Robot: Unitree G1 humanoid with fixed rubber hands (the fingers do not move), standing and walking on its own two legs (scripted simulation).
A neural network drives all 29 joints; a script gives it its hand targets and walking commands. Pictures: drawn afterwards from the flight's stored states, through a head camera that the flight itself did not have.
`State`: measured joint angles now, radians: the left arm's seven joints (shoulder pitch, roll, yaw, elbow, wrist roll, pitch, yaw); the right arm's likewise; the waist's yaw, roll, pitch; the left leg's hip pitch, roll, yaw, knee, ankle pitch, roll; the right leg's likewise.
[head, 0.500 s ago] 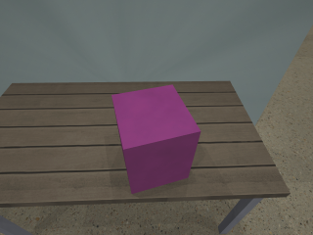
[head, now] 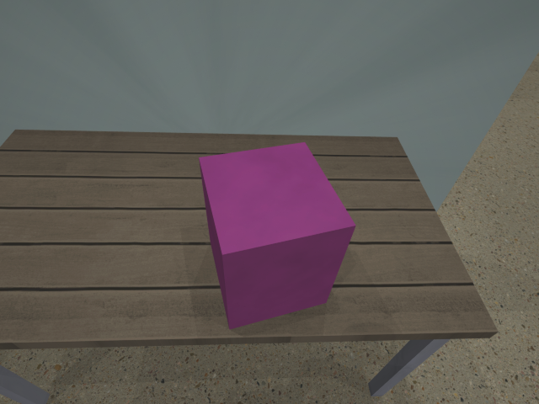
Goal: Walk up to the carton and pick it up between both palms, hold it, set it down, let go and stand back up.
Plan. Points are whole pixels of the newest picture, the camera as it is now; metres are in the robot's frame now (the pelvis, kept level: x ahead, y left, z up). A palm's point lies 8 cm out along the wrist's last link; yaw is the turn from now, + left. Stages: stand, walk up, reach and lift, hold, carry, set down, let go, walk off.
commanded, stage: stand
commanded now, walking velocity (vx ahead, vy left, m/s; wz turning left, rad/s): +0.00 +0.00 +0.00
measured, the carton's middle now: (267, 235) +0.43 +0.02 -0.02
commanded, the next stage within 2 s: none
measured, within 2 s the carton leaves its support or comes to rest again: neither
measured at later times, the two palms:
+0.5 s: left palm out of the picture +0.07 +0.29 -0.12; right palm out of the picture +0.08 -0.31 -0.11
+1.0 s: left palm out of the picture +0.10 +0.28 -0.12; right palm out of the picture +0.09 -0.31 -0.11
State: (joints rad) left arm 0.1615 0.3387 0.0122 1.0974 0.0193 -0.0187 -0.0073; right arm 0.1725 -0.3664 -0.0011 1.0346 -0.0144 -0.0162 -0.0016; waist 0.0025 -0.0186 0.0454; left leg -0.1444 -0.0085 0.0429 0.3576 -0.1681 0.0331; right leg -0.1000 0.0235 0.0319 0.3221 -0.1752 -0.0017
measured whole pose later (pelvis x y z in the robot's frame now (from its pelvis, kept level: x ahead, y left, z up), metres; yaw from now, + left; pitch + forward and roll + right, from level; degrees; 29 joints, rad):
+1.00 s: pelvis +0.02 -0.01 +0.00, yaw +0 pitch -2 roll +0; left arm 0.13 0.34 0.01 1.09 0.02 -0.02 0.01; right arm 0.12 -0.36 0.00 1.09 -0.01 -0.01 -0.01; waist -0.01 0.00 0.03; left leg -0.10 0.01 0.03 0.32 -0.18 0.01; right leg -0.06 0.04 0.03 0.28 -0.18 -0.02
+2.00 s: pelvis +0.02 -0.02 +0.00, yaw +0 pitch -2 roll +0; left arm 0.14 0.34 0.02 1.09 0.01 -0.02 0.01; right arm 0.13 -0.36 0.00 1.10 -0.01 -0.01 0.00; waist -0.01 0.01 0.05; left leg -0.09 0.02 0.03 0.30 -0.17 0.00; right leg -0.05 0.04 0.03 0.27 -0.18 -0.03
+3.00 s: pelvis +0.02 -0.02 +0.00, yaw -1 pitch -2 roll +0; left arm 0.14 0.34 0.01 1.09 0.01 -0.02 0.00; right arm 0.12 -0.36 0.00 1.10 -0.01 -0.01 -0.01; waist 0.00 0.02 0.05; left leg -0.09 0.03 0.03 0.30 -0.18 -0.01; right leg -0.05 0.05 0.03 0.26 -0.18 -0.03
